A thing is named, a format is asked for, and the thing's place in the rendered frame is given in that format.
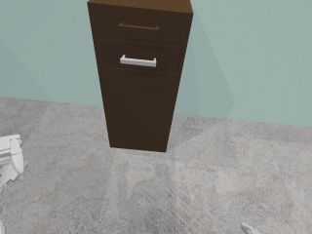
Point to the drawer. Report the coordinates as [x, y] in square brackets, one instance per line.
[111, 51]

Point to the right robot hand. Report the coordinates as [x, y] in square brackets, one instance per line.
[248, 229]

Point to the handle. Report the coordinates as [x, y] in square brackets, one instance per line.
[138, 29]
[135, 61]

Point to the cabinet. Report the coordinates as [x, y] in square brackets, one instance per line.
[139, 105]

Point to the left robot hand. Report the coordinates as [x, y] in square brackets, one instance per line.
[12, 161]

